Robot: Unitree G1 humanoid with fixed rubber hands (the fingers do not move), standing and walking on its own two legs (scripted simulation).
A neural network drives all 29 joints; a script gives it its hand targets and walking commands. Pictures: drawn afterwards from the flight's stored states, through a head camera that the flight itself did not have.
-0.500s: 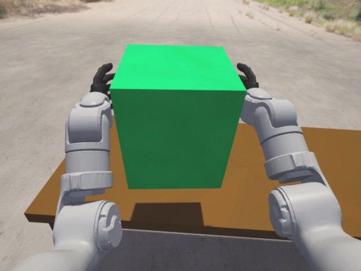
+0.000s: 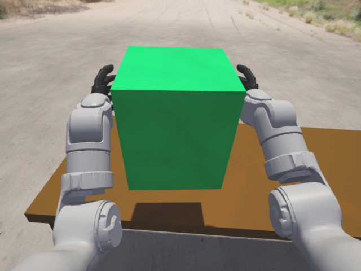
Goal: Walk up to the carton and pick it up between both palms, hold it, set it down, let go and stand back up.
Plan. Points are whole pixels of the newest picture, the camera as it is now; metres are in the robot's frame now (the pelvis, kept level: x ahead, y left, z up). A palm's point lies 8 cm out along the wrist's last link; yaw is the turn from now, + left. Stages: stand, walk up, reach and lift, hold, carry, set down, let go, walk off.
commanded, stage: set down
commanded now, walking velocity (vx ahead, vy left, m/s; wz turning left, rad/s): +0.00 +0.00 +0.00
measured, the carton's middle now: (175, 119) +0.38 +0.00 +0.23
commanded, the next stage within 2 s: none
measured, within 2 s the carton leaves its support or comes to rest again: neither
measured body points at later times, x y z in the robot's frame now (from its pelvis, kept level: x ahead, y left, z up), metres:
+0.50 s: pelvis +0.00 +0.00 +0.00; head -0.06 +0.01 +0.44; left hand +0.41 +0.15 +0.29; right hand +0.41 -0.15 +0.26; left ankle +0.02 +0.13 -0.74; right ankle +0.03 -0.13 -0.74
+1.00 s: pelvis +0.00 +0.00 +0.00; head -0.04 +0.01 +0.45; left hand +0.42 +0.14 +0.25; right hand +0.43 -0.16 +0.22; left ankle +0.02 +0.13 -0.74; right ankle +0.03 -0.13 -0.74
